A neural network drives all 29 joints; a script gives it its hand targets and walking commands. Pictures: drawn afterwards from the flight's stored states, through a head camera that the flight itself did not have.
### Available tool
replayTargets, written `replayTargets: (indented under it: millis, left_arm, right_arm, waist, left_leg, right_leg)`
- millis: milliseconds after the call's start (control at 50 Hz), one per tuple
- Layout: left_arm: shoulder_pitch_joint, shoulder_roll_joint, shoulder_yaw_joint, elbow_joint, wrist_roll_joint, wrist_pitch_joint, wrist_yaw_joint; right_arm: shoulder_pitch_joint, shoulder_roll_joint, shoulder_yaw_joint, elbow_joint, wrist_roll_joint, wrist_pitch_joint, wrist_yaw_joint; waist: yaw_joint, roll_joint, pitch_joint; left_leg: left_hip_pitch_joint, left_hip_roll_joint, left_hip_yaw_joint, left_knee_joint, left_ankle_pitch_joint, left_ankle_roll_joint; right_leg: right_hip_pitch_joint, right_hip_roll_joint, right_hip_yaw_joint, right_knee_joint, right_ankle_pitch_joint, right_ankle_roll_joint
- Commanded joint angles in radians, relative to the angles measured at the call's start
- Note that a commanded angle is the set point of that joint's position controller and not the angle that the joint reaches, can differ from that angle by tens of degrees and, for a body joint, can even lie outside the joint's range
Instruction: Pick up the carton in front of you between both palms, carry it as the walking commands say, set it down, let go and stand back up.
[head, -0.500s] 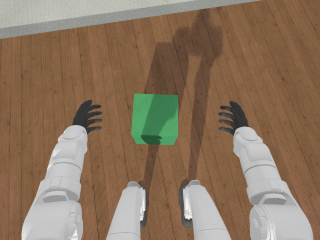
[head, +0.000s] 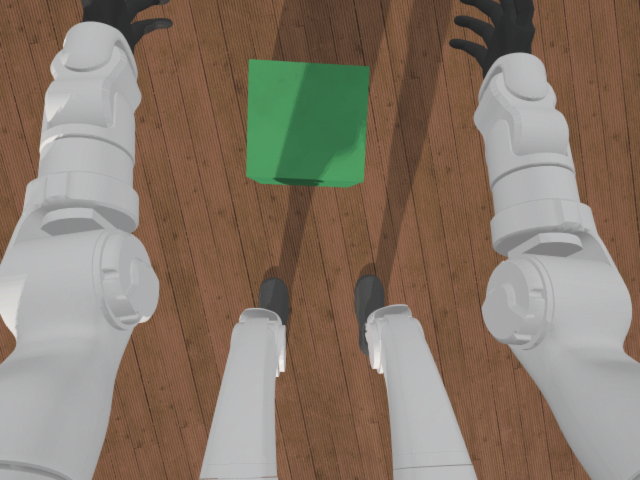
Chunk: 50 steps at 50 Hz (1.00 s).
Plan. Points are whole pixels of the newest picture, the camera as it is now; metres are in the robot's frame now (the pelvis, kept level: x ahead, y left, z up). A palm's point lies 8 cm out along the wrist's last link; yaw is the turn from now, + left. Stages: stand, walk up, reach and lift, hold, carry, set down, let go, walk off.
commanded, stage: reach and lift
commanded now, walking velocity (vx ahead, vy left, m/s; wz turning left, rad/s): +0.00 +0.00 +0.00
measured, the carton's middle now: (306, 134) +0.53 +0.02 -0.53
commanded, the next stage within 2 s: none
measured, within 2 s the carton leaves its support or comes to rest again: leaves its support in 1.76 s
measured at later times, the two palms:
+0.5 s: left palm (187, 112) +0.53 +0.21 -0.34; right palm (429, 120) +0.52 -0.17 -0.34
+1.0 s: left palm (215, 124) +0.54 +0.19 -0.47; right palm (404, 130) +0.52 -0.17 -0.47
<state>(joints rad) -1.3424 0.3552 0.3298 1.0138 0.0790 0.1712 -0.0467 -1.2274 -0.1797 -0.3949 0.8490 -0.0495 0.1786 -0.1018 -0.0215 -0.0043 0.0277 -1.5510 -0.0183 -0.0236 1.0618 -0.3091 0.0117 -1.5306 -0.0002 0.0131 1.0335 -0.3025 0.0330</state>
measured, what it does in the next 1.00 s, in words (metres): lowers itself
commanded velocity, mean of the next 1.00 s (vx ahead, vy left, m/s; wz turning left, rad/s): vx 0.00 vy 0.00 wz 0.00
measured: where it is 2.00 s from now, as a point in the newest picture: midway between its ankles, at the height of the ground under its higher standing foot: (323, 331)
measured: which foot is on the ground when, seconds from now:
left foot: down 0.00-1.00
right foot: down 0.00-1.00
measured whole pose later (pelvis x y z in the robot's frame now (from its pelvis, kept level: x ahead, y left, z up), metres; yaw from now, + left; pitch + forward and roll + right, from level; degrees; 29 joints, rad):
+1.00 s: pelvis -0.04 -0.01 -0.29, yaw -1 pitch +36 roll -2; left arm -1.66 0.48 0.04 1.22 -0.21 0.08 0.06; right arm -1.58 -0.34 -0.14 1.12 0.21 0.09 -0.14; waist 0.00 -0.02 0.48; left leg -2.23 -0.02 -0.03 2.23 -0.63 -0.01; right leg -2.21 0.06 0.03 2.21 -0.62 0.07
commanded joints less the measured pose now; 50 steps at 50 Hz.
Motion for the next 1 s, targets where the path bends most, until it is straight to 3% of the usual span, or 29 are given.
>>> replayTargets:
  millis: [0, 80, 160, 240, 380, 420, 440, 520, 660, 740, 800, 980]
  left_arm:
    - [-0.188, 0.073, 0.042, -0.102, 0.033, -0.038, -0.008]
    - [-0.137, 0.037, 0.085, -0.099, 0.066, -0.065, -0.012]
    - [-0.106, 0.032, 0.102, -0.084, 0.077, -0.087, -0.006]
    - [-0.144, 0.073, 0.072, -0.083, 0.039, -0.098, 0.012]
    - [-0.297, 0.186, -0.081, -0.083, -0.118, -0.085, 0.060]
    - [-0.333, 0.206, -0.119, -0.074, -0.159, -0.075, 0.070]
    - [-0.359, 0.216, -0.141, -0.051, -0.176, -0.071, 0.071]
    - [-0.463, 0.246, -0.192, -0.036, -0.217, -0.056, 0.078]
    - [-0.580, 0.268, -0.239, 0.078, -0.246, -0.050, 0.088]
    - [-0.615, 0.267, -0.261, 0.133, -0.252, -0.068, 0.086]
    - [-0.640, 0.274, -0.258, 0.114, -0.264, -0.089, 0.085]
    - [-0.601, 0.238, -0.284, 0.094, -0.298, -0.111, 0.115]
  right_arm:
    - [-0.143, -0.073, -0.040, -0.103, -0.037, -0.043, 0.013]
    - [-0.112, -0.035, -0.064, -0.098, -0.068, -0.073, 0.022]
    - [-0.103, -0.013, -0.059, -0.077, -0.076, -0.089, 0.015]
    - [-0.146, -0.033, -0.025, -0.073, -0.043, -0.091, -0.008]
    - [-0.277, -0.136, 0.108, -0.065, 0.108, -0.072, -0.057]
    - [-0.327, -0.159, 0.140, -0.053, 0.147, -0.062, -0.066]
    - [-0.346, -0.160, 0.151, -0.040, 0.163, -0.055, -0.067]
    - [-0.445, -0.204, 0.173, -0.022, 0.201, -0.040, -0.070]
    - [-0.568, -0.244, 0.176, 0.102, 0.216, -0.043, -0.059]
    - [-0.602, -0.256, 0.176, 0.167, 0.213, -0.066, -0.045]
    - [-0.632, -0.266, 0.195, 0.179, 0.210, -0.089, -0.043]
    - [-0.637, -0.281, 0.273, 0.163, 0.272, -0.118, -0.039]
  waist:
    - [-0.002, 0.082, -1.109]
    - [0.010, 0.064, -1.039]
    - [0.020, 0.034, -1.001]
    - [0.027, 0.016, -1.038]
    - [0.020, 0.047, -1.223]
    - [0.029, 0.052, -1.239]
    - [0.016, 0.042, -1.201]
    - [0.021, 0.078, -1.186]
    - [0.012, 0.068, -0.994]
    - [0.009, 0.065, -0.895]
    - [0.020, 0.023, -0.855]
    - [0.038, 0.025, -0.955]
  left_leg:
    - [0.755, -0.035, -0.014, 0.017, 0.688, -0.035]
    - [0.594, -0.029, -0.017, 0.072, 0.678, -0.038]
    - [0.361, -0.040, 0.005, 0.173, 0.546, -0.046]
    - [0.189, -0.050, 0.025, 0.321, 0.442, -0.052]
    - [0.139, -0.042, 0.049, 0.585, 0.337, -0.057]
    - [0.070, -0.039, 0.065, 0.636, 0.246, -0.058]
    - [0.052, -0.033, 0.059, 0.658, 0.217, -0.053]
    - [0.088, -0.017, 0.056, 0.743, 0.153, -0.052]
    - [-0.007, 0.005, 0.041, 0.842, 0.001, -0.048]
    - [-0.038, 0.013, 0.026, 0.900, 0.007, -0.046]
    - [-0.098, 0.008, 0.025, 0.936, 0.054, -0.042]
    - [0.051, -0.006, 0.029, 1.017, 0.243, -0.040]
  right_leg:
    - [0.351, 0.084, -0.058, 0.002, 0.455, 0.018]
    - [0.256, 0.079, -0.049, 0.064, 0.469, 0.029]
    - [0.193, 0.079, -0.042, 0.191, 0.423, 0.040]
    - [0.154, 0.083, -0.042, 0.352, 0.384, 0.046]
    - [0.112, 0.087, -0.069, 0.614, 0.306, 0.048]
    - [0.139, 0.082, -0.065, 0.671, 0.261, 0.036]
    - [0.101, 0.081, -0.074, 0.694, 0.227, 0.041]
    - [0.002, 0.069, -0.092, 0.774, 0.104, 0.034]
    - [-0.098, 0.049, -0.101, 0.887, -0.033, 0.030]
    - [-0.141, 0.044, -0.095, 0.951, -0.024, 0.031]
    - [-0.105, 0.045, -0.086, 0.998, 0.034, 0.028]
    - [-0.089, 0.059, -0.086, 1.074, 0.174, 0.023]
